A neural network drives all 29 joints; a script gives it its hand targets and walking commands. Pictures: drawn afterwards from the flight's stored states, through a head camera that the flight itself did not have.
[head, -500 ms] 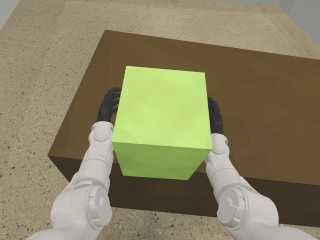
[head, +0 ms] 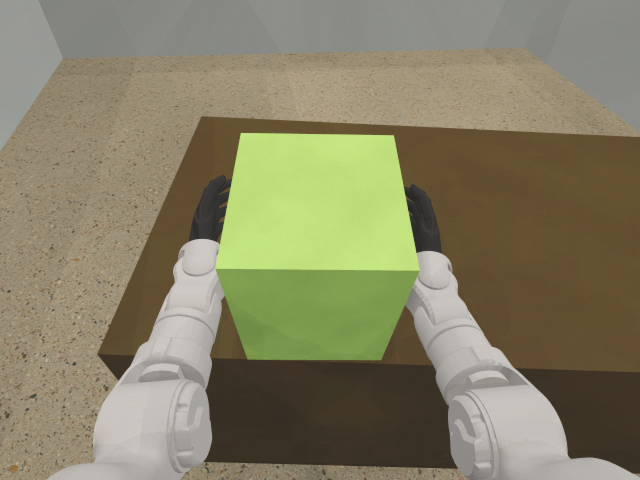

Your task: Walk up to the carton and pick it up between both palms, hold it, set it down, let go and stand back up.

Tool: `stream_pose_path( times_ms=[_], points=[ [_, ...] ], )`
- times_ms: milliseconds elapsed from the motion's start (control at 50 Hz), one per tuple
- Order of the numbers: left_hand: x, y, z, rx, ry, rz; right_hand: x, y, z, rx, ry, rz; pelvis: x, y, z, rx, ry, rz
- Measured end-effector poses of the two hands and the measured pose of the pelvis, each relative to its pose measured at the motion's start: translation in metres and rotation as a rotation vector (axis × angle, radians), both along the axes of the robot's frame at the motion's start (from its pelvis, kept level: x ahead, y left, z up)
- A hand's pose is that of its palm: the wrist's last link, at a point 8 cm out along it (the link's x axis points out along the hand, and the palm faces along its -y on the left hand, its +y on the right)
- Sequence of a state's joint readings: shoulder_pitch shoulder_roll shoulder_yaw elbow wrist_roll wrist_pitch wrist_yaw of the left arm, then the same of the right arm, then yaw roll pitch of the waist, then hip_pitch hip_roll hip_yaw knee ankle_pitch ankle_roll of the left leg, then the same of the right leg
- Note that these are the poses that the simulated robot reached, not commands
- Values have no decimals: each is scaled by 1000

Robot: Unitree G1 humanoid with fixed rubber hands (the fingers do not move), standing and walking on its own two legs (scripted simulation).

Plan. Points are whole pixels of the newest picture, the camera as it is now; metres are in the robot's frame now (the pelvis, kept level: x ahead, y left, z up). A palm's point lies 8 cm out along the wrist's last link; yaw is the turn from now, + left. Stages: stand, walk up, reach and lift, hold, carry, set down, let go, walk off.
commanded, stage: reach and lift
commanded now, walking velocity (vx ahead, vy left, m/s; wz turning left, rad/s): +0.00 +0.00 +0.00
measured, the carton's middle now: (315, 254) +0.39 +0.01 +0.07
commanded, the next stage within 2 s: hold in 1.72 s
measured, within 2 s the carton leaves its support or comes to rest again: neither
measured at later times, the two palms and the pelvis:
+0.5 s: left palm (191, 217) +0.36 +0.15 +0.17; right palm (435, 238) +0.35 -0.13 +0.15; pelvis -0.02 +0.01 +0.00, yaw +1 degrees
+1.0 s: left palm (186, 207) +0.35 +0.15 +0.19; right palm (444, 224) +0.35 -0.14 +0.17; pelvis -0.02 +0.00 +0.00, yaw +1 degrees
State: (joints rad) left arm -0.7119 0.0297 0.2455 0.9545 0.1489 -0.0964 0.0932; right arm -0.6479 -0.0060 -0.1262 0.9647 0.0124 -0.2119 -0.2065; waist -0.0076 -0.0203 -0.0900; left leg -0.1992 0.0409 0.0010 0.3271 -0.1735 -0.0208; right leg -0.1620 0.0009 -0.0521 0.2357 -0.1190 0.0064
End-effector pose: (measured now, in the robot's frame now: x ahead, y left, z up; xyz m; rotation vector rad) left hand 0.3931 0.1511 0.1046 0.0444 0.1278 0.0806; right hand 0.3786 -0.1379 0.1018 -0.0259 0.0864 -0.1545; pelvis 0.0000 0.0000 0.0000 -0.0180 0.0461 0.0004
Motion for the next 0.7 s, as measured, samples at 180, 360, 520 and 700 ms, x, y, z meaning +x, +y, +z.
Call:
stream_pose_path(
  times_ms=[180, 360, 520, 700],
  points=[
    [-10, 9, 26, 5, 10, 5, -8, 9, 24, 26, 13, -1, -3, 6, 0, -6, -70, 23],
    [-22, 9, 51, 25, 18, 7, -20, 9, 44, 25, 21, -5, -11, 14, -1, -5, -133, 25],
    [-32, 2, 65, 41, 31, 6, -31, 2, 46, 59, 31, -5, -20, 14, -2, -4, -151, 19],
    [-36, -8, 82, 44, 36, 13, -33, -7, 57, 66, 33, 1, -25, 6, -1, 2, -158, 12]
  ],
)
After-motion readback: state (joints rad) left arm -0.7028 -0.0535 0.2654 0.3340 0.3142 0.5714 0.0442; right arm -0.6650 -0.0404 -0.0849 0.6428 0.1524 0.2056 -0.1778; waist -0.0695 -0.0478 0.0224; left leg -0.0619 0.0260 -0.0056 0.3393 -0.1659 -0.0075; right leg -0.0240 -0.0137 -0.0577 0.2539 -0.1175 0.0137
